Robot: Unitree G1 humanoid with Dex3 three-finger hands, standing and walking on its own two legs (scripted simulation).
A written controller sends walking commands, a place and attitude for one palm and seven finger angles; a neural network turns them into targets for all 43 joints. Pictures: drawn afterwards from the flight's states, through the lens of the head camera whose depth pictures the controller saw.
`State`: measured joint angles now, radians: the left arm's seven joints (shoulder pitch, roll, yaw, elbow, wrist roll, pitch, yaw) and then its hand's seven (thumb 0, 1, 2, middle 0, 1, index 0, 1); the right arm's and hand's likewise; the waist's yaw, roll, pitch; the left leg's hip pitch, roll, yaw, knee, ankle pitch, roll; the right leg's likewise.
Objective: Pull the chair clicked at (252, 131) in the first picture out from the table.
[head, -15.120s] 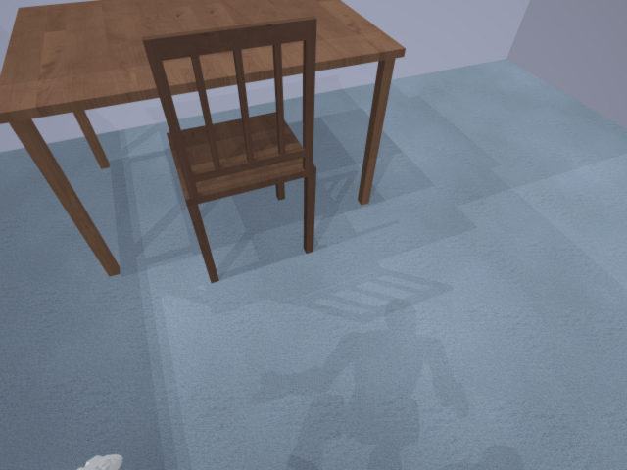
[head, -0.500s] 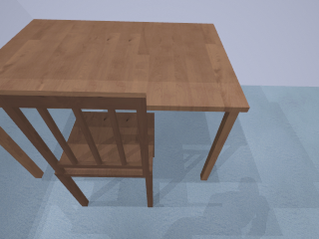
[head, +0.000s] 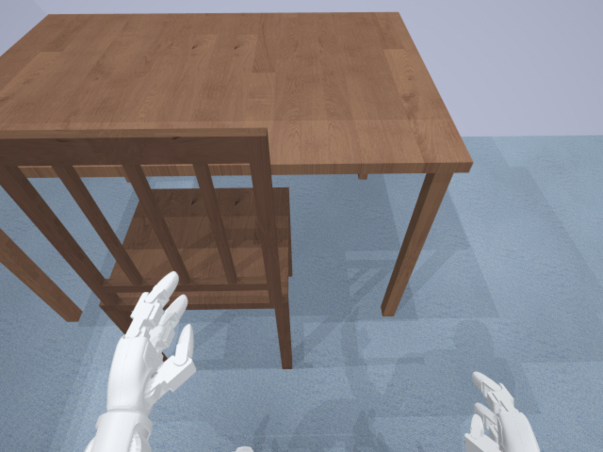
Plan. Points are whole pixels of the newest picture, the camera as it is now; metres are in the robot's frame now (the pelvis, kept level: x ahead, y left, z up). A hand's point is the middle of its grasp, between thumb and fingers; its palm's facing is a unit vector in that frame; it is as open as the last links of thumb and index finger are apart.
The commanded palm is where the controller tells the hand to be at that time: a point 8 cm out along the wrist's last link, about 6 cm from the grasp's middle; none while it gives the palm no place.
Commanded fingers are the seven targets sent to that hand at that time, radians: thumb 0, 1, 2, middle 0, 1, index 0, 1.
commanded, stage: raise the hand toward the chair's back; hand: left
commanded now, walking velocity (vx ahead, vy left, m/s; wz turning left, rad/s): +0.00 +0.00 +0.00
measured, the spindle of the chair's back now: (162, 232) +0.48 +0.27 -0.03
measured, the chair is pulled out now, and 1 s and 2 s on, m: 0.00 0.00 0.00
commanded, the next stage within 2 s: aim the fingers beside a spindle in 1.82 s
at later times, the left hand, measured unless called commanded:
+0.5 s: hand (171, 401) +0.20 +0.17 -0.02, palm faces -0.03 -1.00 +0.00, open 12.4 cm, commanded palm +0.17 +0.24 -0.01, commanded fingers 0.00 -0.03 0.50 -0.11 -0.15 -0.11 -0.15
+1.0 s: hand (136, 385) +0.21 +0.22 +0.00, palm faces +0.03 -1.00 -0.03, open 16.3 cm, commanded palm +0.19 +0.28 +0.00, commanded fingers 0.00 -0.50 0.30 -0.06 -0.08 -0.06 -0.08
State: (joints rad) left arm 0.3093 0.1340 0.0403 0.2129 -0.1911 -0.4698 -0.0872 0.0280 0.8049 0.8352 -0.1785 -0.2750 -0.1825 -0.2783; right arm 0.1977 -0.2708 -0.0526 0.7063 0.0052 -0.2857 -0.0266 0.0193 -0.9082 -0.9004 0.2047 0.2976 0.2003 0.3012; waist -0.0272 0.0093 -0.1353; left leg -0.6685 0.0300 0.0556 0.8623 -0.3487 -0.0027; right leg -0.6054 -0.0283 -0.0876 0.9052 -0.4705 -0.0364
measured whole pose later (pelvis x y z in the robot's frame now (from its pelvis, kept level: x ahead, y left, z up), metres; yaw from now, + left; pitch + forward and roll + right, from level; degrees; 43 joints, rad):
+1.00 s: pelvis -0.02 +0.03 -0.04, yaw +0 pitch +15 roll -4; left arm 0.35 0.23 0.14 0.02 -0.23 -0.40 -0.19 0.00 -0.39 0.35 -0.07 -0.10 -0.08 -0.10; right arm 0.19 -0.22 0.01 0.53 0.01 -0.20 -0.04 0.02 -0.90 -0.90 0.21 0.30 0.20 0.30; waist -0.01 0.03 -0.14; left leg -0.96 0.04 0.01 1.16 -0.46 0.04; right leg -0.83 -0.02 -0.12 1.11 -0.53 -0.01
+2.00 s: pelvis -0.01 +0.02 -0.03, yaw +0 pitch +14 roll -3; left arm 0.29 0.24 0.19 0.11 -0.27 -0.41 -0.24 -0.01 -0.50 0.30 -0.06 -0.08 -0.07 -0.08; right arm 0.22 -0.23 0.02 0.56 0.02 -0.19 -0.04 0.02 -0.90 -0.90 0.21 0.30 0.20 0.30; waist -0.02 0.04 -0.13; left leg -0.91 0.05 0.00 1.11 -0.46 0.02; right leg -0.79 -0.01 -0.12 1.07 -0.53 -0.02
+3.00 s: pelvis -0.02 +0.01 -0.06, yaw -1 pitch +19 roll -2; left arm -0.03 0.17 0.07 0.32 -0.16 -0.44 -0.08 -0.01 -0.50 0.30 -0.06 -0.08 -0.07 -0.08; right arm 0.21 -0.24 0.01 0.57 0.00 -0.08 0.00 0.02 -0.90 -0.90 0.21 0.30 0.20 0.30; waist -0.04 0.03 -0.16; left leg -1.08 0.05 0.02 1.24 -0.49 0.02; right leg -0.99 -0.01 -0.10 1.23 -0.58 -0.03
